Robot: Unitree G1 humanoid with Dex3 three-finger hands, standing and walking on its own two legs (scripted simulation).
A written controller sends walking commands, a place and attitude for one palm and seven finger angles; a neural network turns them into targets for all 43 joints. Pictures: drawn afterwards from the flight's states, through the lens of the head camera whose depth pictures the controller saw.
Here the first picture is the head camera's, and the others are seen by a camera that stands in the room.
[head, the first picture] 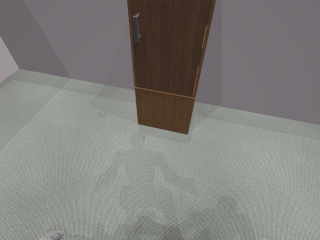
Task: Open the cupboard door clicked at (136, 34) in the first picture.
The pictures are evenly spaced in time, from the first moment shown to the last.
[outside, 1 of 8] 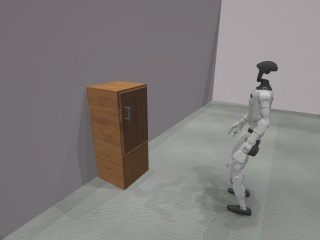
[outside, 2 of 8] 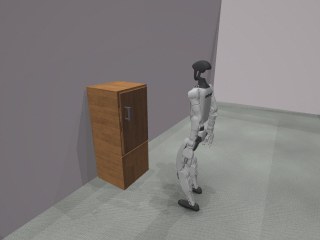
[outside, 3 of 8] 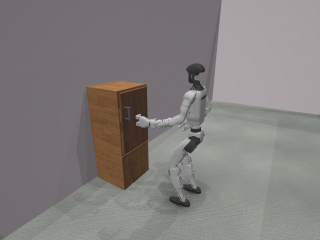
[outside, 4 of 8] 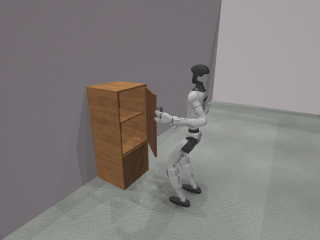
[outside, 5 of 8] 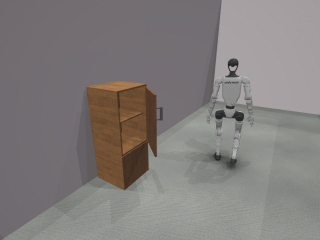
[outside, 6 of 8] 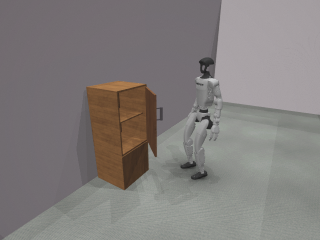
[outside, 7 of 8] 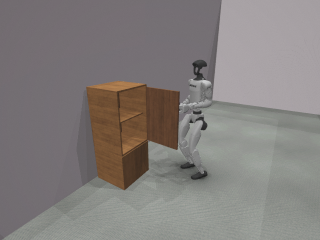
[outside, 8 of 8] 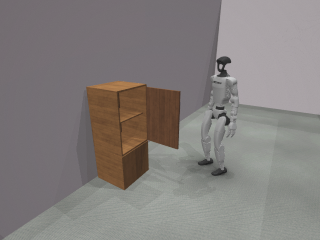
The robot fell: no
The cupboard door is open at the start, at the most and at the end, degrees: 0 88 88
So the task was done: yes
